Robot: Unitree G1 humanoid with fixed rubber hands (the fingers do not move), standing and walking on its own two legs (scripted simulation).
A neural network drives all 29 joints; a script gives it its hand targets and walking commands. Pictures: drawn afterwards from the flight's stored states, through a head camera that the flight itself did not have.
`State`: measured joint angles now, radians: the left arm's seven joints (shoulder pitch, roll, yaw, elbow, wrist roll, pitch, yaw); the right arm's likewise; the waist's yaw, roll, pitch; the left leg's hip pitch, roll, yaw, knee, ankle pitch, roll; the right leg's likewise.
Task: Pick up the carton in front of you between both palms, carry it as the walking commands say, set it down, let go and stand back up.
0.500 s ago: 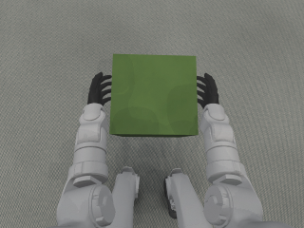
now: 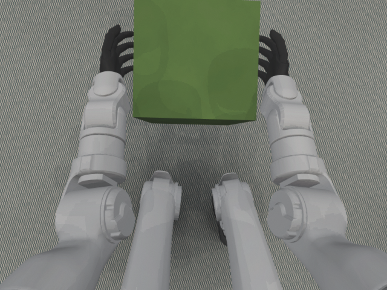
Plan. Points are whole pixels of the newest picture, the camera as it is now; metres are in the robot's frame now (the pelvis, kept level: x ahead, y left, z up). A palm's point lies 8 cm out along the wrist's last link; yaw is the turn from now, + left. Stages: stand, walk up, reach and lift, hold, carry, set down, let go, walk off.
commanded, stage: set down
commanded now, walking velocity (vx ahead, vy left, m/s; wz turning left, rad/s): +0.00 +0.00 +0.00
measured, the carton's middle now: (193, 76) +0.51 +0.02 -0.19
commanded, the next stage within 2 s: none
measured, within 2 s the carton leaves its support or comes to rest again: rests again in 0.86 s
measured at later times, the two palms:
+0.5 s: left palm (129, 78) +0.53 +0.18 -0.26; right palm (247, 81) +0.53 -0.12 -0.26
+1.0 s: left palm (130, 83) +0.52 +0.18 -0.30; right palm (244, 85) +0.53 -0.12 -0.30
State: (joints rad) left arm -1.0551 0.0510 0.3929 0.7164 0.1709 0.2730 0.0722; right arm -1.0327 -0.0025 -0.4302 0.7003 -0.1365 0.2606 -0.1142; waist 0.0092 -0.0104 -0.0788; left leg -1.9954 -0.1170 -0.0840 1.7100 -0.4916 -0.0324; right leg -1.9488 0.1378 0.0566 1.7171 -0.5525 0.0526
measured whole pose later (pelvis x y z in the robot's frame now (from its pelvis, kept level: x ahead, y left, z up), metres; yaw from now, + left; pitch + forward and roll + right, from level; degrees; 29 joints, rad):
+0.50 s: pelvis -0.01 +0.00 -0.10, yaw -1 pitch +42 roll -2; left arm -1.38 0.22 0.31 0.86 0.08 0.27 0.10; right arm -1.36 -0.14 -0.35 0.84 -0.03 0.25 -0.17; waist 0.03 -0.02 0.24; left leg -2.25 -0.12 -0.06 2.06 -0.55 -0.05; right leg -2.20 0.17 0.04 2.07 -0.61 0.08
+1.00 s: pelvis -0.01 +0.00 -0.13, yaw -1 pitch +37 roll -1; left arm -1.40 0.27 0.29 0.98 0.03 0.22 0.06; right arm -1.41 -0.17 -0.27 0.97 0.02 0.20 -0.18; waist 0.03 -0.02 0.33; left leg -2.23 -0.09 -0.03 2.19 -0.60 -0.03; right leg -2.20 0.16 0.02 2.20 -0.65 0.06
